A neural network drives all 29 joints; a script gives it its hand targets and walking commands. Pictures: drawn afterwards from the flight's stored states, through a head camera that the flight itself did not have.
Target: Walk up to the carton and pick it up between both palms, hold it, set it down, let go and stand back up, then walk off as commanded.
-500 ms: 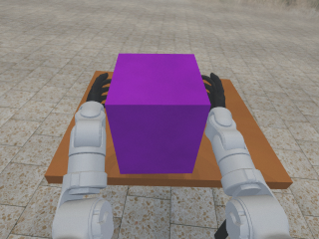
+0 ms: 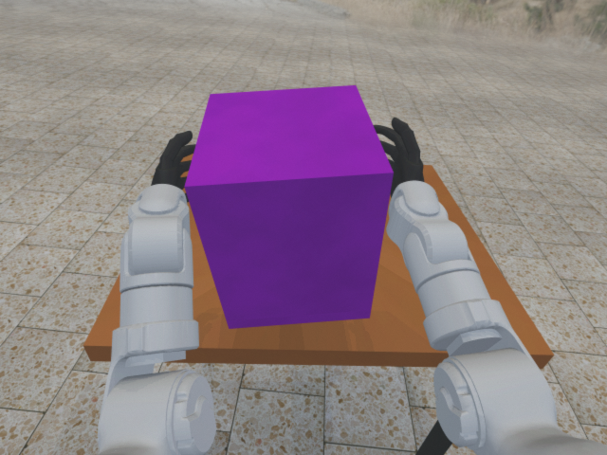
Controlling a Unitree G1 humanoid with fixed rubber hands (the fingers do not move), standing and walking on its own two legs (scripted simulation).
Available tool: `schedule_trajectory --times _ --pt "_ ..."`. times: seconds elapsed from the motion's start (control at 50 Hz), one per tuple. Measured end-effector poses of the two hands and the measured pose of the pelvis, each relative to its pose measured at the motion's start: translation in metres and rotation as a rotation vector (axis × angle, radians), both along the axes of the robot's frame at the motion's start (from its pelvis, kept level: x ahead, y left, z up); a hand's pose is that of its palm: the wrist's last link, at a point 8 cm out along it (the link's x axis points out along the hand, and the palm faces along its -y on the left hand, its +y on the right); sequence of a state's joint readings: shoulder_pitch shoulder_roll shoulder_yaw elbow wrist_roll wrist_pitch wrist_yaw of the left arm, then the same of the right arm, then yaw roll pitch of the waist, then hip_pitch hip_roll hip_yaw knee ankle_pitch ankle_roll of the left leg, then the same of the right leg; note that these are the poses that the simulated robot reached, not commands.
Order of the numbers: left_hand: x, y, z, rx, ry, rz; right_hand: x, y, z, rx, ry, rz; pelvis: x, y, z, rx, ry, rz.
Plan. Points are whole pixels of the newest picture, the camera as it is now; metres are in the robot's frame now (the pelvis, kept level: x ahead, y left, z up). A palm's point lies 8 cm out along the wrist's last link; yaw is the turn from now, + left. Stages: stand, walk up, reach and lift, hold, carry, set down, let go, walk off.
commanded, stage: reach and lift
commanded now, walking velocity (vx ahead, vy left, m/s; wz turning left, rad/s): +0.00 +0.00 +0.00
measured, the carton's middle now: (291, 208) +0.40 -0.01 +0.18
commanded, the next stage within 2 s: hold in 0.68 s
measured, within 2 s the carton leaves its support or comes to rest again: neither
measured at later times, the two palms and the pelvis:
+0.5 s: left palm (169, 178) +0.38 +0.14 +0.24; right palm (408, 165) +0.37 -0.15 +0.27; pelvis +0.00 +0.00 +0.00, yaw +0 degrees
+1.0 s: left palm (157, 165) +0.36 +0.15 +0.27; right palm (412, 146) +0.36 -0.14 +0.30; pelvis +0.00 +0.00 +0.00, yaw +0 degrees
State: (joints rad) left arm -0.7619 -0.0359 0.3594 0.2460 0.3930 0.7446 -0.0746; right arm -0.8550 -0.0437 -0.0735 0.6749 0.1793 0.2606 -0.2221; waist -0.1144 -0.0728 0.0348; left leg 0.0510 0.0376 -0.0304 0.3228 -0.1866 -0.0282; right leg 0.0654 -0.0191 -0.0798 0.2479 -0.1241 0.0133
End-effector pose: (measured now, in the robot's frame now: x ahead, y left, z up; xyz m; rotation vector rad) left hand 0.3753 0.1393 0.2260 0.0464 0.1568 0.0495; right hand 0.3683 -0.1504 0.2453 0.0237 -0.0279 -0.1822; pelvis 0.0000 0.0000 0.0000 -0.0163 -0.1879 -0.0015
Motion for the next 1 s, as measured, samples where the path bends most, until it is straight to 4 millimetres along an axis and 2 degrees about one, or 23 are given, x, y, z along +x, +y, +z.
schedule_trajectory --times 0.12,0.34,0.48,0.9,1.0 --pt "0.0 0.004 -0.003 -0.005 0.045 0.001 0.002 0.004 -0.003 0.006 0.046 0.002 -0.002 0.002 0.0 0.003 0.0 -0.001" --pt "0.005 0.0 0.014 0.003 0.021 -0.006 0.004 0.0 0.015 0.025 0.023 -0.002 -0.002 0.002 0.0 0.001 0.024 0.0" --pt "0.004 -0.002 0.018 -0.003 0.031 -0.001 0.005 -0.002 0.021 0.026 0.036 0.004 0.0 0.0 0.0 0.0 0.022 -0.007" --pt "-0.004 0.006 0.037 -0.025 0.02 0.01 0.001 0.006 0.045 0.024 0.035 0.017 0.001 -0.005 0.0 -0.001 0.03 0.006" --pt "-0.011 0.006 0.043 -0.018 -0.006 0.013 -0.005 0.006 0.052 0.031 0.012 0.027 0.001 -0.004 0.0 -0.003 0.029 0.004"
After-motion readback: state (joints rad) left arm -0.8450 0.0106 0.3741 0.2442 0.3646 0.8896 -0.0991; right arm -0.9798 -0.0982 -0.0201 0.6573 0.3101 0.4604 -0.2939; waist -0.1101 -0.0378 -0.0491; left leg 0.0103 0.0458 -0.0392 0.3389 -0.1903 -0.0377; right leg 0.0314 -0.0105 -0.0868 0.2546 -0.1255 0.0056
